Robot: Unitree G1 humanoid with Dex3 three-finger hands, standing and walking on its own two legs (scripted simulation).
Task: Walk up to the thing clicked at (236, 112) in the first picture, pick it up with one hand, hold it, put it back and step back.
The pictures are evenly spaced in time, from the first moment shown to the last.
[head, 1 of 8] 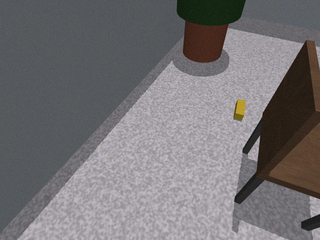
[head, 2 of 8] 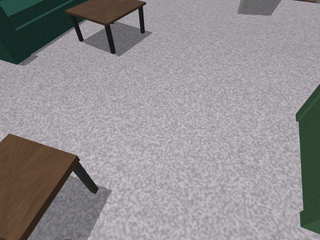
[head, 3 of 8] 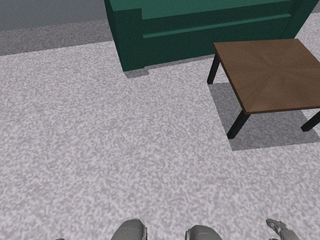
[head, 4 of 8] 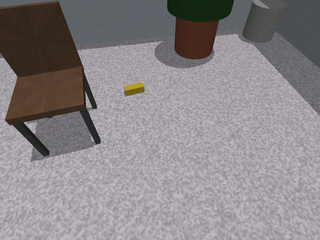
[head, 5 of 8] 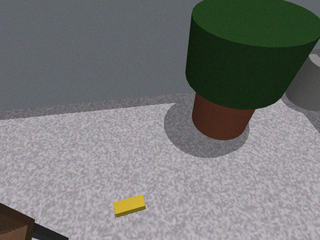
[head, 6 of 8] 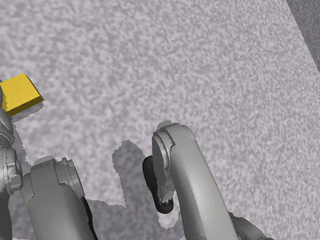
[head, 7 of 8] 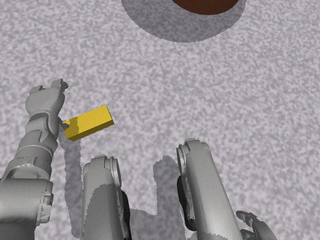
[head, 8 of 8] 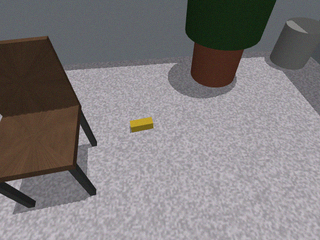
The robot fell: no
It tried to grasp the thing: yes
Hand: left
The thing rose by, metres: 0.67
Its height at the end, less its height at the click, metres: +0.00
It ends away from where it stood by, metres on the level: 0.01
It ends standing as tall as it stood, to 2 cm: yes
